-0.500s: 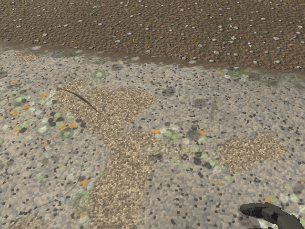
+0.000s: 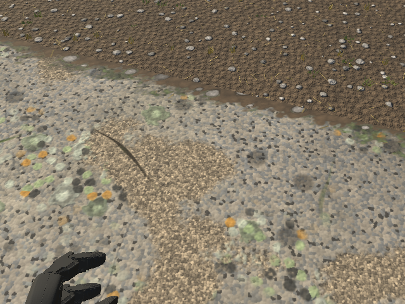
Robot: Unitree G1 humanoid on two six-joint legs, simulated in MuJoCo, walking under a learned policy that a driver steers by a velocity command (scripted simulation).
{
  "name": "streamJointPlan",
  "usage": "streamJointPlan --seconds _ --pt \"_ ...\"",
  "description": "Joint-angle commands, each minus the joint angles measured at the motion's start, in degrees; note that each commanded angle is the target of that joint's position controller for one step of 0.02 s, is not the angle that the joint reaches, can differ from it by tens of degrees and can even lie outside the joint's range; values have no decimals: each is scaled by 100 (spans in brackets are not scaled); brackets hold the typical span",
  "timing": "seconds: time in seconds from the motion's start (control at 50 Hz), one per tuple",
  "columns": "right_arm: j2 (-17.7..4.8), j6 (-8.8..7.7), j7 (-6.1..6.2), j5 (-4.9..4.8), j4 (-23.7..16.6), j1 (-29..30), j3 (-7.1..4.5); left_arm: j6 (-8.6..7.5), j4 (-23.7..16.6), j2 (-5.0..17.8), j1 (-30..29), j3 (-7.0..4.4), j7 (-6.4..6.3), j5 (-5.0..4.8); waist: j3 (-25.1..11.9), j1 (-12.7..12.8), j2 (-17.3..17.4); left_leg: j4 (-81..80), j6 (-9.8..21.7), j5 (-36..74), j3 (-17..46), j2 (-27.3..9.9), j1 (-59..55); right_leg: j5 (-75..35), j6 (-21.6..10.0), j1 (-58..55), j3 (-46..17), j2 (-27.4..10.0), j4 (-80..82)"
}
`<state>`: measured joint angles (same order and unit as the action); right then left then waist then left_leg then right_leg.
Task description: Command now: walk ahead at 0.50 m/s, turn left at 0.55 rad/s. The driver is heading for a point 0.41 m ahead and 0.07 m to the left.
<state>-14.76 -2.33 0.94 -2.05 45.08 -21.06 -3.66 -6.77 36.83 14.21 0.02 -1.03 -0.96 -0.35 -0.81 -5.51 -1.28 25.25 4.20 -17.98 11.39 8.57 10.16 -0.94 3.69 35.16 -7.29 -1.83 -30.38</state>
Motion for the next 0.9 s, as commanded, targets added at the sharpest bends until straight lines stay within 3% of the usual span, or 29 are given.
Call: streamJointPlan --seconds 0.02,0.04,0.06,0.08,0.1,0.12,0.14,0.16,0.2,0.28,0.36,0.42,0.48,0.5,0.52,0.54,0.56,0.58,0.6,0.62,0.64,0.66,0.7,0.72,0.76,0.82,0.86,0.88,0.9 --pt "-738 6 49 21 -422 57 -217 -111 -286 797 260 -333 23 -51 -323 496 714 157 636 986 1428 -1256 238 379 -219 -1500 185 206 518" --pt "-564 -10 27 65 -498 79 -168 -138 -214 934 716 -417 8 0 -614 723 712 765 461 1162 1246 -1036 406 470 -459 -2313 156 0 586" --pt "-202 -58 -8 148 -635 112 -50 -152 -151 1234 1580 -506 -30 105 -1326 1080 221 2319 220 411 688 -704 1177 493 -898 -3804 -677 -1009 386" --pt "-30 -124 -33 21 -816 -690 55 -66 100 1642 2129 -615 -15 133 -2009 796 -1807 3982 -116 -1607 -149 -123 3109 1441 -1971 -5579 -3221 -2330 736" --pt "-596 -130 -18 -8 -727 -582 -33 -27 2 1149 2123 -549 0 32 -1811 979 -1371 4912 -242 -1451 -158 -646 3887 2794 -1987 -5494 -3914 -2417 1014" --pt "-896 -85 -16 30 -815 76 -133 13 -69 819 1931 -463 -35 43 -1116 1157 -718 5243 -327 -836 -224 -808 4111 2823 -1718 -4883 -3048 -2115 1102" --pt "-870 -44 -10 94 -918 460 -152 58 -83 758 1661 -420 -43 92 -667 1065 -267 5194 -376 -392 -396 -991 3935 2113 -1542 -4126 -2256 -1838 1184" --pt "-793 -31 -29 136 -1032 681 -165 90 -37 662 1458 -388 -33 107 -317 932 -239 4962 -388 -140 -430 -1127 3810 1583 -1480 -3536 -1734 -1587 1326" --pt "-539 31 -79 58 -1087 603 -149 83 51 512 1275 -349 5 112 3 670 -480 4632 -393 -12 -543 -1317 3349 1124 -1361 -2749 -923 -1258 1687" --pt "-349 115 -104 112 -1210 913 -82 28 341 784 1348 -473 36 82 65 621 -343 3750 -501 484 -628 -1461 3330 273 -1524 -2632 -118 -1351 2002" --pt "-305 80 -216 86 -1289 1511 -36 69 535 1009 1438 -548 18 36 110 796 -268 2448 -441 1498 -810 -1450 3044 18 -1372 -2835 635 -1299 2023" --pt "-246 30 -297 114 -1429 1968 -17 161 689 1126 1579 -562 12 -49 232 910 -273 1512 -347 1652 -1118 -1192 2412 -959 -1220 -2819 1034 -1211 1728" --pt "-423 7 -345 150 -1502 1902 -111 235 798 1321 1623 -611 13 -178 1 736 -466 851 -107 1281 -1307 -889 1738 -2096 -1036 -3188 1131 -1261 1012" --pt "-535 1 -335 189 -1367 1457 -188 246 808 1329 1550 -609 0 -225 -231 458 -433 340 26 1618 -1424 -696 1061 -2503 -899 -3197 1256 -1127 471" --pt "-806 7 -285 220 -1171 847 -316 235 843 1181 1691 -562 -4 -193 -546 203 -267 24 176 2259 -1431 -568 12 -2418 -703 -2863 1463 -888 -401" --pt "-1267 35 -176 301 -1102 175 -420 192 680 872 1774 -434 -1 51 -1205 2 428 473 514 4732 -285 -1602 -1631 -301 -374 -1619 1615 -561 -1976" --pt "-1516 49 -108 421 -1235 385 -313 141 642 350 2472 -205 98 248 -1999 533 1696 836 1571 7368 1628 -3158 -3010 4309 -20 -57 1083 10 -3896" --pt "-1222 91 -167 351 -1198 149 -243 148 883 820 2682 -261 160 39 -2929 194 1217 473 2049 6437 1954 -3383 -3007 4310 35 -73 197 -62 -4518" --pt "-1043 106 -215 294 -1083 338 -220 204 777 1030 2076 -326 164 -174 -2171 159 945 169 1835 5184 1384 -2939 -2390 3889 28 385 358 -235 -4554" --pt "-801 95 -208 198 -1072 793 -150 275 703 968 1642 -312 84 -135 -1474 266 581 -18 1453 4307 908 -2564 -1644 3444 16 513 447 -410 -4152" --pt "-579 89 -195 189 -1079 1171 -59 380 736 932 1460 -320 -8 -37 -1036 427 412 -214 1220 3957 588 -2346 -774 3148 45 201 413 -530 -3746" --pt "-552 85 -195 237 -1081 1478 -41 489 753 875 1566 -322 -61 7 -809 684 530 -402 1084 3867 261 -2173 75 2903 79 -406 424 -557 -3361" --pt "-614 39 -184 365 -1017 1681 -78 577 834 631 1824 -287 -130 55 -770 887 704 -588 1062 4007 -163 -1981 810 2546 114 -1195 588 -398 -2696" --pt "-588 20 -165 377 -965 1705 -77 578 858 542 1843 -263 -150 69 -817 901 712 -586 1061 4028 -278 -1933 881 2400 106 -1400 592 -362 -2310" --pt "-555 28 -112 358 -845 1648 -72 586 860 454 1678 -222 -152 76 -912 814 752 -633 1054 3573 -278 -1959 830 1971 61 -1642 557 -329 -1692" --pt "-479 102 -74 331 -673 1612 -29 657 853 518 1429 -236 -118 67 -749 734 810 -774 914 1678 -135 -1935 1011 1479 -44 -2068 552 -258 -953" --pt "-309 128 -88 286 -565 1624 46 671 862 463 1357 -224 -80 160 -460 825 673 -703 559 121 -161 -1663 1322 994 -203 -2577 647 -153 -49" --pt "-174 117 -102 311 -445 1403 95 663 813 550 1298 -226 -72 238 -288 778 480 -602 273 -411 -185 -1468 1458 649 -311 -2756 405 -351 300" --pt "-178 108 -100 363 -369 1180 91 654 713 851 1221 -266 -91 241 -84 567 8 -258 23 -786 -381 -1145 1563 251 -477 -2714 47 -729 505"
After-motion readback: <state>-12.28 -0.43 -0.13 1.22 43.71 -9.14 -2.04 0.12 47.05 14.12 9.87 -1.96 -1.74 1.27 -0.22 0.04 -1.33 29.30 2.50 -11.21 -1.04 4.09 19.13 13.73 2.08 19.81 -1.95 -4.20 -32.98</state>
